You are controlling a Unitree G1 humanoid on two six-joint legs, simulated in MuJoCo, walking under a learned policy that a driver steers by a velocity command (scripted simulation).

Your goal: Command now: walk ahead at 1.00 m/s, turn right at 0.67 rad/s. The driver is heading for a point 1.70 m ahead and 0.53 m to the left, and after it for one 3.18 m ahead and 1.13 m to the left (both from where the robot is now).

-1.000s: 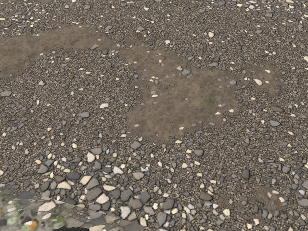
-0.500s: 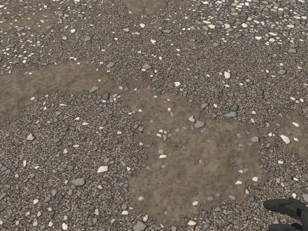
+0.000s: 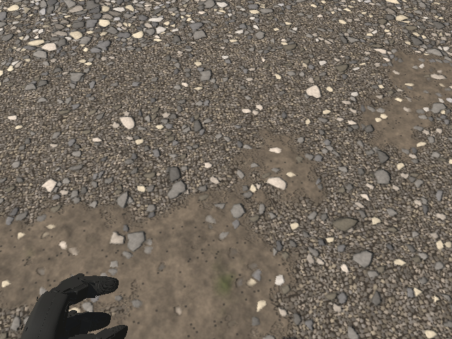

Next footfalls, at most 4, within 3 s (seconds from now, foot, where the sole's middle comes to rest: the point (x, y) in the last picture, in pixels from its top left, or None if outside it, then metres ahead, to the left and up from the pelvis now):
0.04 right None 0.19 -0.02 -0.74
0.48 left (188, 286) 0.61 0.11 -0.74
0.92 right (184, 163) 1.08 0.13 -0.74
1.30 left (106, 178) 1.03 0.40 -0.74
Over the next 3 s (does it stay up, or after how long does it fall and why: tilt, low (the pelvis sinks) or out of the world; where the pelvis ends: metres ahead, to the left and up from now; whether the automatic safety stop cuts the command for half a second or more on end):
stays up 1.27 0.45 0.01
